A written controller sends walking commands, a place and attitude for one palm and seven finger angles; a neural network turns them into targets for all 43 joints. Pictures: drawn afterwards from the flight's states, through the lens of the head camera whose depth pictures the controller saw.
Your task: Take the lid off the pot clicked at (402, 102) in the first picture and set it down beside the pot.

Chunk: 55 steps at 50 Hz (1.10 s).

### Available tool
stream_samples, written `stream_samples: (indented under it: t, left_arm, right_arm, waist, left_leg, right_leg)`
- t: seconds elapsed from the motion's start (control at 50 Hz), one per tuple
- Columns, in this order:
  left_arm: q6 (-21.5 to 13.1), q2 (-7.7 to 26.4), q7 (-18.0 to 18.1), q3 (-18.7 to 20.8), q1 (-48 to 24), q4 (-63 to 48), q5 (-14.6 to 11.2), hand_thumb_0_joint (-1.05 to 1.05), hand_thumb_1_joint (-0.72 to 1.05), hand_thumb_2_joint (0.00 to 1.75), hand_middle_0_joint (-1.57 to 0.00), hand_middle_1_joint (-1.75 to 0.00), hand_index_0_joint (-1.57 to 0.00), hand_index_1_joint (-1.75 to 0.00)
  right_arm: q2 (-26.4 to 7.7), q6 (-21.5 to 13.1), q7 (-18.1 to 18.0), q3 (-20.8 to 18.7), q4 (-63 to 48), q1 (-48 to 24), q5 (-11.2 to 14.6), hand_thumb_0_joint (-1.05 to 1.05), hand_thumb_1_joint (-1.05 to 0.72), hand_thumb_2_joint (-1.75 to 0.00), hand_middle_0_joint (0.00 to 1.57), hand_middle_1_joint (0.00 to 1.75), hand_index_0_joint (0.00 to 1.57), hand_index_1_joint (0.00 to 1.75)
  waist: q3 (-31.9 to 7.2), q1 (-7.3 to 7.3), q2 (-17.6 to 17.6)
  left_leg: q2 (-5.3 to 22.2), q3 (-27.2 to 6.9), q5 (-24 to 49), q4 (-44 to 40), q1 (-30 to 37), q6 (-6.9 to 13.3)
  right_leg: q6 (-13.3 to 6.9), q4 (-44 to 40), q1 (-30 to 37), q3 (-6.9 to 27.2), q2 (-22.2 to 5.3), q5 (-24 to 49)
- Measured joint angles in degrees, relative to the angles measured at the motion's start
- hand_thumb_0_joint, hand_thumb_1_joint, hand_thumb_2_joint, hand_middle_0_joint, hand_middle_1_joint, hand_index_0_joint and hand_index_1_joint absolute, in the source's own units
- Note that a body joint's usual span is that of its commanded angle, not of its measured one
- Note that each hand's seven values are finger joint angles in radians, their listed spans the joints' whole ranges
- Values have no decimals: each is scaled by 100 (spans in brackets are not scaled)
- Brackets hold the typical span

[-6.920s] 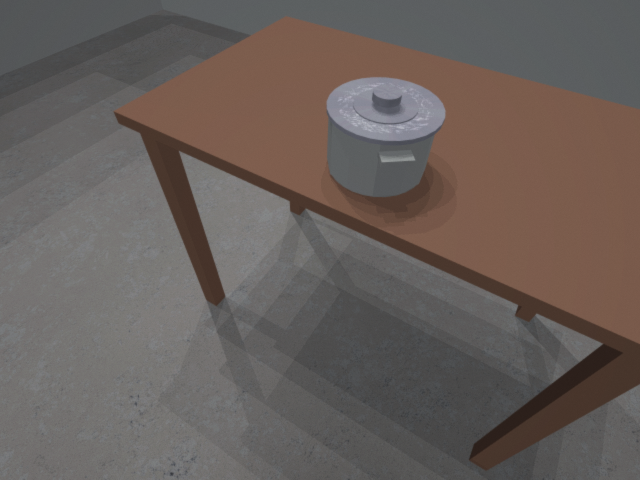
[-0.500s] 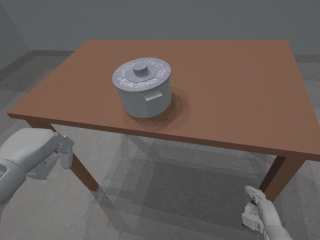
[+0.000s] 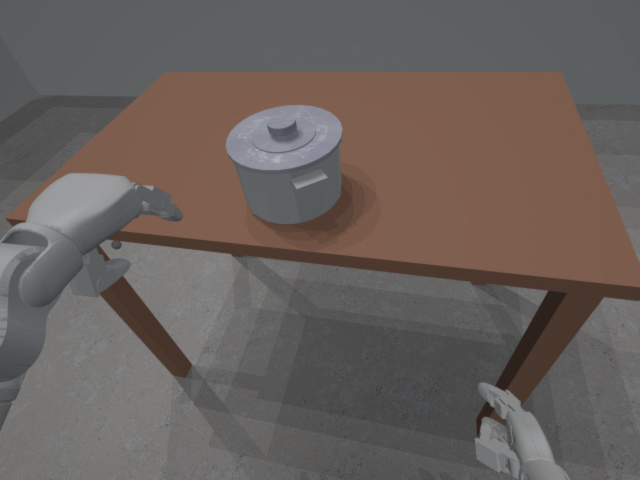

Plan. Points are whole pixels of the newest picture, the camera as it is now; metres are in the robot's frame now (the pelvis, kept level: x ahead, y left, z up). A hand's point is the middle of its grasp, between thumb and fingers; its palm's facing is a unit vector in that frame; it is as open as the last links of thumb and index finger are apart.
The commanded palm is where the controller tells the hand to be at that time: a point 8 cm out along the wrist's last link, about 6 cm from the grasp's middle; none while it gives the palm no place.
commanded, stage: reach forward and open the fingers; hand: left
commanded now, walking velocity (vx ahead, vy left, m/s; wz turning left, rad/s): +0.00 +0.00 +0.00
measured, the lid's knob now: (281, 124) +0.60 +0.13 +0.15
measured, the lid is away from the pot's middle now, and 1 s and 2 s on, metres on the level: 0.00 0.00 0.00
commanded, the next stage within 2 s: move the open hand above the knob in 0.12 s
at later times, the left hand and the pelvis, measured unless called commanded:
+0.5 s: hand (140, 192) +0.35 +0.24 +0.22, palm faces -0.10 +0.04 -0.99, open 9.9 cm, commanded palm +0.33 +0.23 +0.28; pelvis +0.01 +0.00 +0.00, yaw +1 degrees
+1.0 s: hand (196, 151) +0.43 +0.20 +0.22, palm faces -0.18 +0.01 -0.98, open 9.9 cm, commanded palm +0.41 +0.19 +0.28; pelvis +0.03 -0.01 +0.00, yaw +0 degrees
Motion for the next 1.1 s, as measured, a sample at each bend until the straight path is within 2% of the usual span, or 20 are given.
stream_samples:
  t: [0.28, 0.38, 0.68, 1.02, 1.1]
  left_arm:
    - [264, -11, -240, -300, -1059, 524, 209, 0, -33, 155, -88, -9, -88, -8]
    - [427, -121, -326, -477, -1416, 824, 321, 0, -33, 156, -88, -9, -88, -8]
    - [612, -307, -578, -954, -2371, 1720, 480, 0, -33, 156, -88, -9, -88, -8]
    - [826, -569, -677, -1350, -3419, 2737, 657, 0, -33, 157, -88, -9, -88, -8]
    - [905, -663, -681, -1558, -3794, 3188, 713, 0, -33, 157, -88, -9, -88, -8]
  right_arm:
    - [-21, 46, 12, 39, 22, -61, 17, 2, -91, -90, 20, 30, 20, 30]
    - [-32, 85, 38, 40, 20, -78, 37, 2, -91, -90, 20, 30, 20, 30]
    - [-96, 279, 58, 13, 112, -59, 69, 2, -91, -90, 20, 30, 20, 30]
    - [-127, 494, 147, -62, 164, 110, 115, 2, -91, -90, 20, 30, 20, 30]
    - [-109, 536, 134, -57, 189, 137, 143, 1, -91, -90, 20, 30, 20, 30]
  waist:
    - [-59, 28, -29]
    - [-62, 9, -35]
    - [-80, -162, -70]
    - [-125, -387, -141]
    - [-134, -419, -180]
  left_leg:
    - [-41, -9, -34, 26, -23, 14]
    - [-39, -40, -46, 42, -65, -2]
    - [-11, -83, -145, 106, -119, -51]
    - [-16, -61, -239, 125, -190, -48]
    - [-25, -72, -253, 142, -238, -43]
  right_leg:
    - [9, 78, -38, -4, -40, -67]
    - [-7, 93, -70, -33, -35, -91]
    - [-55, 137, -107, -68, -3, -192]
    - [-59, 150, -184, -38, -6, -275]
    - [-52, 162, -223, -48, -14, -291]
